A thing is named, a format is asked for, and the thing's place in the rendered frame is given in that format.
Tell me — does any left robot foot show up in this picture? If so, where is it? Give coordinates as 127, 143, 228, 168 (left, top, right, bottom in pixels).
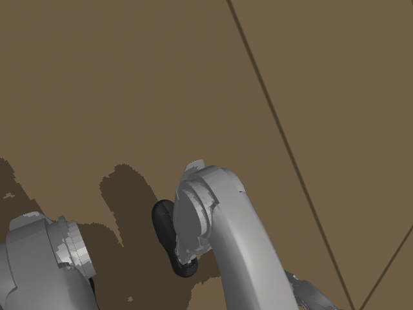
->
89, 277, 99, 308

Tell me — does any right robot hand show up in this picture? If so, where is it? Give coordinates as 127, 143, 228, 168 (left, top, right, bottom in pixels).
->
284, 270, 338, 310

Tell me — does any right robot foot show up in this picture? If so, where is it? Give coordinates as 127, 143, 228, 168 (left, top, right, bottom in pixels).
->
152, 200, 198, 278

